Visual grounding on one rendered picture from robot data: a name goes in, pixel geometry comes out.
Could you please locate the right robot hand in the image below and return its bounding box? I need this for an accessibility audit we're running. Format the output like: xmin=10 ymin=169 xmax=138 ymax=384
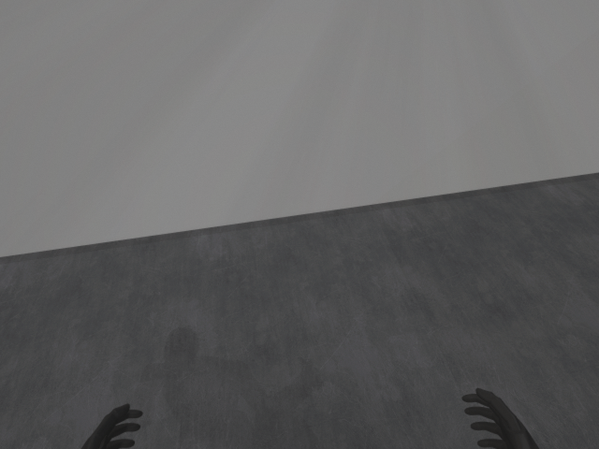
xmin=462 ymin=388 xmax=539 ymax=449

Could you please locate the left robot hand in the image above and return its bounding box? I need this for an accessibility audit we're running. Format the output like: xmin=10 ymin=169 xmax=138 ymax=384
xmin=81 ymin=403 xmax=143 ymax=449

